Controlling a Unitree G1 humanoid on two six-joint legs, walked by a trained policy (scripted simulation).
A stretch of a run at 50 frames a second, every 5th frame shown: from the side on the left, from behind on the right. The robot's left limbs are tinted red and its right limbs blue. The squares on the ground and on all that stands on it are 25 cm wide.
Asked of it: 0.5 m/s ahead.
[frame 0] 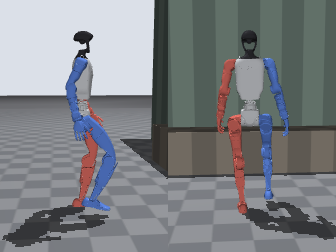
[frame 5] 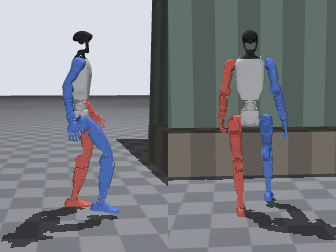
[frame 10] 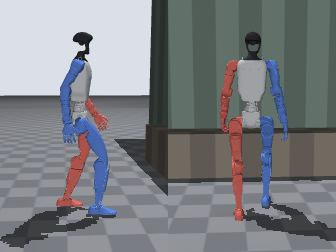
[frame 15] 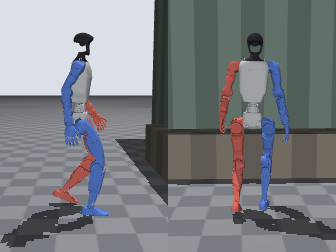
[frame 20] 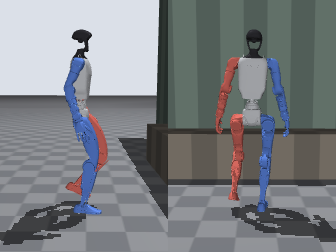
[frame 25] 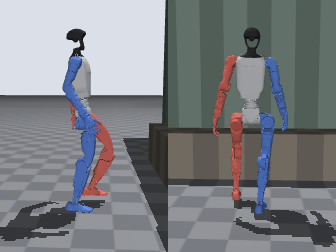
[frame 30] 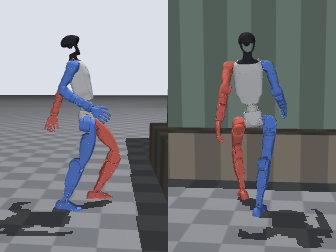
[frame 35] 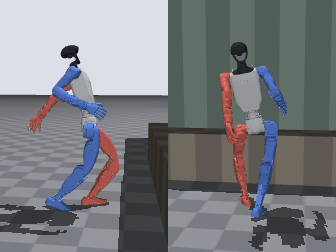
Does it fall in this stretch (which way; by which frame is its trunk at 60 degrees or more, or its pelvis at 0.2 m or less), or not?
no
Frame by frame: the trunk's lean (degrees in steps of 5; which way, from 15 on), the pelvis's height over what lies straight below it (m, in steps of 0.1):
0: 0, 0.8
5: 0, 0.8
10: 5, 0.8
15: 5, 0.8
20: 0, 0.8
25: 5, 0.8
30: 15 backward, 0.7
35: 20 backward and to its left, 0.7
